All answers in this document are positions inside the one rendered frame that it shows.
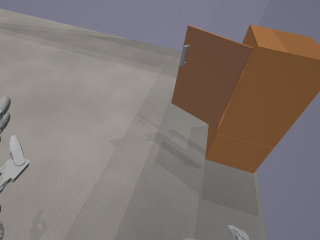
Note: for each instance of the robot left hand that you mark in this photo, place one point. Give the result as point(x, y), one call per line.
point(14, 167)

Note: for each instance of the robot right hand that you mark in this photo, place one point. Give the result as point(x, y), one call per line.
point(237, 233)

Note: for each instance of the handle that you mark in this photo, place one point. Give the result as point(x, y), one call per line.
point(183, 55)

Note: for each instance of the cupboard door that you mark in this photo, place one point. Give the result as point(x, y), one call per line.
point(206, 82)

